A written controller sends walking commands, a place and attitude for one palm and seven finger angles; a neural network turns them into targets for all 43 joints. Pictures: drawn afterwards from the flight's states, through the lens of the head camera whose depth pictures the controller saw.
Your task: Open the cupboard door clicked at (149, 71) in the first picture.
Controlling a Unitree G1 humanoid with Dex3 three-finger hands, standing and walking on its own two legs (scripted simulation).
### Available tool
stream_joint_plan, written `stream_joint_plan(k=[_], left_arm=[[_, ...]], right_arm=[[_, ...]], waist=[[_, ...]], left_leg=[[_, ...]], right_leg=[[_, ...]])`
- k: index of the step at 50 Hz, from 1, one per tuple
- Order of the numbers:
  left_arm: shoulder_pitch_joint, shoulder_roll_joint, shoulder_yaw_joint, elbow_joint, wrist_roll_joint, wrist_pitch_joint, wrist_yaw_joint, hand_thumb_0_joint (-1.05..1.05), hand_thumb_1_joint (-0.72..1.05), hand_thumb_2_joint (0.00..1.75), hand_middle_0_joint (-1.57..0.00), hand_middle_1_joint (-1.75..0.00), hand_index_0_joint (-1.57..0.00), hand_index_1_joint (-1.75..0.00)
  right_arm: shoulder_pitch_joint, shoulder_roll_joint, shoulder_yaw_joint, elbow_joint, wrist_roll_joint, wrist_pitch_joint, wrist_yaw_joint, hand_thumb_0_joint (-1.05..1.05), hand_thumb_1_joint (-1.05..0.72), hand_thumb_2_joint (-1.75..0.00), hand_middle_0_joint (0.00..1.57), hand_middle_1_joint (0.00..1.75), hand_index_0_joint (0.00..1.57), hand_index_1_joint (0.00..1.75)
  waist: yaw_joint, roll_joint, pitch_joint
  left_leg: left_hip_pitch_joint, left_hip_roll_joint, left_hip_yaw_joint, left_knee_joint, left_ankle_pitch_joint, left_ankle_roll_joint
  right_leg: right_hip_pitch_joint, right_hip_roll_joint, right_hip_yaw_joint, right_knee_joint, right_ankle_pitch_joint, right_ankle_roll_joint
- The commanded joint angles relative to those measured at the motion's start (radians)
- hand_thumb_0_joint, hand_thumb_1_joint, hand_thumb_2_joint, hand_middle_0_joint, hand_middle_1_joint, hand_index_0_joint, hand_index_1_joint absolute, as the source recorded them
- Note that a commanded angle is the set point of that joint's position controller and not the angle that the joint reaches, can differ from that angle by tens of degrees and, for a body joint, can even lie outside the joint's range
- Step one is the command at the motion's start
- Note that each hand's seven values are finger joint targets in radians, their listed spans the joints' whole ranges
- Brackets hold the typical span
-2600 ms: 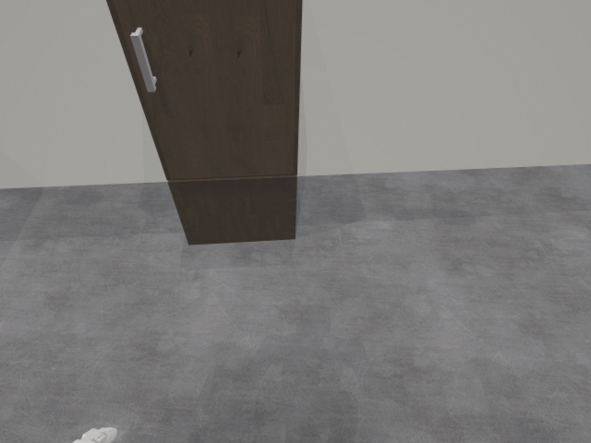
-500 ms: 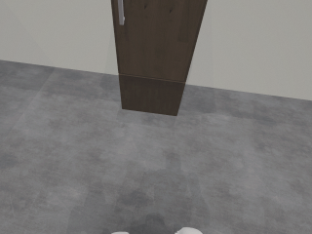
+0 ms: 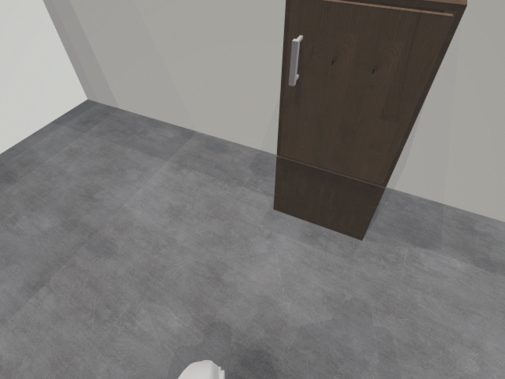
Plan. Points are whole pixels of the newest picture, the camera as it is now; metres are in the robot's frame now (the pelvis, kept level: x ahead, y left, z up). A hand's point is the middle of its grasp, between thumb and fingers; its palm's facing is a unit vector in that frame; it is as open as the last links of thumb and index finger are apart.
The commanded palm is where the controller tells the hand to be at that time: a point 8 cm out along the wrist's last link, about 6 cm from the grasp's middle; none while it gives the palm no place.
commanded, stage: walk to a spot facing it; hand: left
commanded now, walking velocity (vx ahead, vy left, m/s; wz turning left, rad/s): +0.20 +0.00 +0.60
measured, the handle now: (296, 61) +1.00 -0.10 +0.05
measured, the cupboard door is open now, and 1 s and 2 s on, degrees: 0 0 0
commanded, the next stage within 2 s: turn to face it in 0.12 s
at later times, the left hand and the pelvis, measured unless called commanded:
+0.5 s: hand out of the picture +0.10 +0.26 -0.19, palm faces +0.22 -0.95 -0.20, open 7.3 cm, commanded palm none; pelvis +0.14 +0.08 -0.01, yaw +6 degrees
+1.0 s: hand (141, 306) +0.30 +0.26 -0.17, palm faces -0.13 -0.96 -0.25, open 7.3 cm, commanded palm none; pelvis +0.18 +0.06 -0.01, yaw -10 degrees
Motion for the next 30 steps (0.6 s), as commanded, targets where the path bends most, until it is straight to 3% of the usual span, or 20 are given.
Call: stream_joint_plan(k=[1, 5, 7, 9, 10, 11, 12, 13, 14, 15, 17, 19, 21, 25, 26, 30], left_arm=[[0.083, 0.141, 0.024, -0.018, 0.004, -0.025, 0.013, 0.0, 0.9, 0.9, -0.2, -0.3, -0.2, -0.3], [0.137, 0.162, 0.026, 0.008, 0.009, -0.019, 0.014, 0.0, 0.9, 0.9, -0.2, -0.3, -0.2, -0.3], [0.145, 0.186, 0.033, 0.006, 0.011, -0.015, 0.014, 0.0, 0.9, 0.9, -0.2, -0.3, -0.2, -0.3], [0.127, 0.226, 0.044, 0.0, 0.01, -0.013, 0.011, 0.0, 0.9, 0.9, -0.2, -0.3, -0.2, -0.3], [0.117, 0.236, 0.049, 0.0, 0.007, -0.012, 0.009, 0.0, 0.9, 0.9, -0.2, -0.3, -0.2, -0.3], [0.104, 0.232, 0.047, -0.014, 0.001, -0.012, 0.005, 0.0, 0.9, 0.9, -0.2, -0.3, -0.2, -0.3], [0.141, 0.163, 0.038, -0.045, -0.017, -0.007, -0.011, 0.0, 0.9, 0.9, -0.2, -0.3, -0.2, -0.3], [0.1, 0.134, 0.026, -0.073, -0.018, 0.003, -0.003, 0.0, 0.9, 0.9, -0.2, -0.3, -0.2, -0.3], [0.085, 0.134, 0.024, -0.051, -0.021, 0.014, 0.01, 0.0, 0.9, 0.9, -0.2, -0.3, -0.2, -0.3], [0.076, 0.111, 0.016, -0.022, -0.017, 0.019, 0.01, 0.0, 0.9, 0.9, -0.2, -0.3, -0.2, -0.3], [0.088, 0.074, 0.011, 0.035, -0.002, 0.038, 0.006, 0.0, 0.9, 0.9, -0.2, -0.3, -0.2, -0.3], [0.149, 0.047, 0.007, 0.072, -0.006, 0.061, 0.006, 0.0, 0.9, 0.9, -0.2, -0.3, -0.2, -0.3], [0.17, 0.042, 0.01, 0.081, -0.004, 0.078, 0.005, 0.0, 0.9, 0.9, -0.2, -0.3, -0.2, -0.3], [0.053, 0.051, 0.034, 0.021, 0.0, 0.099, -0.005, 0.0, 0.9, 0.9, -0.2, -0.3, -0.2, -0.3], [0.028, 0.044, 0.039, 0.0, 0.002, 0.1, -0.008, 0.0, 0.9, 0.9, -0.2, -0.3, -0.2, -0.3], [-0.052, 0.045, 0.045, -0.058, 0.004, 0.093, -0.018, 0.0, 0.9, 0.9, -0.2, -0.3, -0.2, -0.3]], right_arm=[[-0.151, 0.006, 0.013, -0.115, 0.01, -0.026, 0.02, 0.0, -0.9, -0.9, 0.2, 0.3, 0.2, 0.3], [-0.274, 0.022, 0.032, -0.157, 0.011, -0.031, 0.031, 0.0, -0.9, -0.9, 0.2, 0.3, 0.2, 0.3], [-0.29, 0.016, 0.037, -0.168, 0.01, -0.038, 0.033, 0.0, -0.9, -0.9, 0.2, 0.3, 0.2, 0.3], [-0.208, -0.009, 0.031, -0.153, 0.009, -0.048, 0.021, 0.0, -0.9, -0.9, 0.2, 0.3, 0.2, 0.3], [-0.109, -0.044, 0.022, -0.13, 0.006, -0.057, 0.011, 0.0, -0.9, -0.9, 0.2, 0.3, 0.2, 0.3], [0.04, -0.107, 0.006, -0.097, 0.001, -0.063, -0.003, 0.0, -0.9, -0.9, 0.2, 0.3, 0.2, 0.3], [0.139, -0.24, -0.023, -0.071, -0.003, -0.069, -0.022, 0.0, -0.9, -0.9, 0.2, 0.3, 0.2, 0.3], [0.188, -0.293, -0.025, -0.057, 0.027, -0.07, -0.033, 0.0, -0.9, -0.9, 0.2, 0.3, 0.2, 0.3], [0.129, -0.253, -0.013, -0.057, 0.036, -0.079, -0.048, 0.0, -0.9, -0.9, 0.2, 0.3, 0.2, 0.3], [0.04, -0.197, 0.001, -0.073, 0.034, -0.087, -0.06, 0.0, -0.9, -0.9, 0.2, 0.3, 0.2, 0.3], [-0.062, -0.071, 0.039, -0.063, 0.027, -0.101, -0.065, 0.0, -0.9, -0.9, 0.2, 0.3, 0.2, 0.3], [-0.104, -0.036, 0.054, -0.048, 0.028, -0.108, -0.069, 0.0, -0.9, -0.9, 0.2, 0.3, 0.2, 0.3], [-0.122, -0.035, 0.052, -0.039, 0.028, -0.104, -0.071, 0.0, -0.9, -0.9, 0.2, 0.3, 0.2, 0.3], [-0.118, -0.035, 0.029, -0.037, 0.021, -0.081, -0.071, 0.0, -0.9, -0.9, 0.2, 0.3, 0.2, 0.3], [-0.112, -0.03, 0.02, -0.043, 0.016, -0.079, -0.071, 0.0, -0.9, -0.9, 0.2, 0.3, 0.2, 0.3], [-0.09, -0.052, 0.003, -0.037, 0.013, -0.068, -0.071, 0.0, -0.9, -0.9, 0.2, 0.3, 0.2, 0.3]], waist=[[0.035, -0.15, 0.153], [0.073, -0.179, 0.159], [0.077, -0.193, 0.137], [0.033, -0.196, 0.061], [-0.013, -0.177, -0.009], [-0.092, -0.105, -0.128], [-0.108, 0.186, -0.258], [-0.115, 0.183, -0.333], [-0.091, 0.089, -0.309], [-0.056, 0.084, -0.225], [0.003, 0.09, -0.045], [0.047, 0.093, -0.032], [0.067, 0.094, -0.035], [0.046, 0.077, 0.063], [0.041, 0.063, 0.069], [0.012, 0.11, 0.066]], left_leg=[[-0.141, 0.043, 0.041, -0.052, 0.054, -0.012], [-0.069, 0.035, 0.104, -0.276, 0.049, 0.005], [0.023, 0.012, 0.141, -0.372, 0.024, 0.024], [0.169, -0.043, 0.191, -0.443, -0.034, 0.054], [0.322, -0.07, 0.191, -0.526, -0.014, 0.072], [0.597, -0.032, 0.134, -0.649, 0.116, 0.091], [0.906, 0.283, -0.258, -0.627, 0.471, 0.2], [0.922, 0.444, -0.408, -0.707, 0.681, 0.274], [0.818, 0.449, -0.34, -0.739, 0.594, 0.259], [0.706, 0.397, -0.265, -0.754, 0.529, 0.233], [0.475, 0.292, -0.081, -0.793, 0.61, 0.166], [0.396, 0.252, 0.026, -0.816, 0.635, 0.153], [0.398, 0.253, 0.065, -0.832, 0.582, 0.161], [0.343, 0.288, 0.087, -0.861, 0.366, 0.188], [0.354, 0.292, 0.097, -0.857, 0.348, 0.189], [0.436, 0.326, 0.11, -0.79, 0.358, 0.181]], right_leg=[[0.009, -0.237, 0.072, -0.216, 0.211, -0.071], [0.05, -0.246, -0.017, -0.16, 0.398, -0.063], [0.063, -0.261, -0.045, -0.105, 0.544, -0.061], [0.095, -0.276, -0.083, 0.043, 0.781, -0.057], [0.076, -0.266, -0.116, 0.214, 0.83, -0.034], [-0.049, -0.246, -0.11, 0.475, 0.698, 0.0], [-0.403, -0.057, -0.073, 0.799, -0.127, 0.059], [-0.51, -0.024, 0.071, 0.948, -0.341, 0.041], [-0.505, -0.045, 0.135, 0.993, -0.271, 0.029], [-0.518, -0.075, 0.157, 0.975, -0.198, 0.034], [-0.428, -0.091, 0.159, 0.86, -0.113, 0.04], [-0.325, -0.07, 0.154, 0.756, -0.08, 0.041], [-0.316, -0.049, 0.144, 0.705, -0.049, 0.043], [-0.355, -0.039, 0.125, 0.607, -0.039, 0.048], [-0.357, -0.035, 0.115, 0.568, -0.033, 0.048], [-0.337, -0.014, 0.081, 0.415, -0.048, 0.036]])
